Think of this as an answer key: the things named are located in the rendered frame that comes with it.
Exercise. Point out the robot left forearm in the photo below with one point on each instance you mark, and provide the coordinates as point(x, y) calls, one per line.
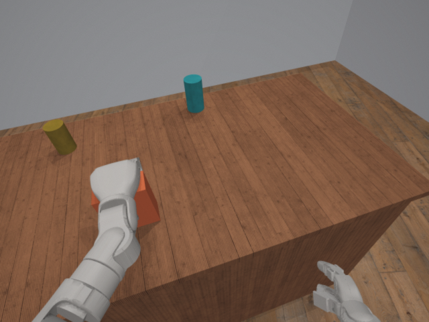
point(85, 295)

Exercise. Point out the robot right forearm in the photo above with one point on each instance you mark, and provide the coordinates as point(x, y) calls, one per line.
point(356, 311)

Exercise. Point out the right robot hand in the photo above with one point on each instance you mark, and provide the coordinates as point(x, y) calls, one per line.
point(345, 289)

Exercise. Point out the table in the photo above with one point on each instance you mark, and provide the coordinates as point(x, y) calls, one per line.
point(267, 180)

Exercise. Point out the left robot hand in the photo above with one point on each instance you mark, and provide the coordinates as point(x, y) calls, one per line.
point(118, 178)

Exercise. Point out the sponge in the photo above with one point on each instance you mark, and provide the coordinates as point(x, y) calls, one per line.
point(146, 204)

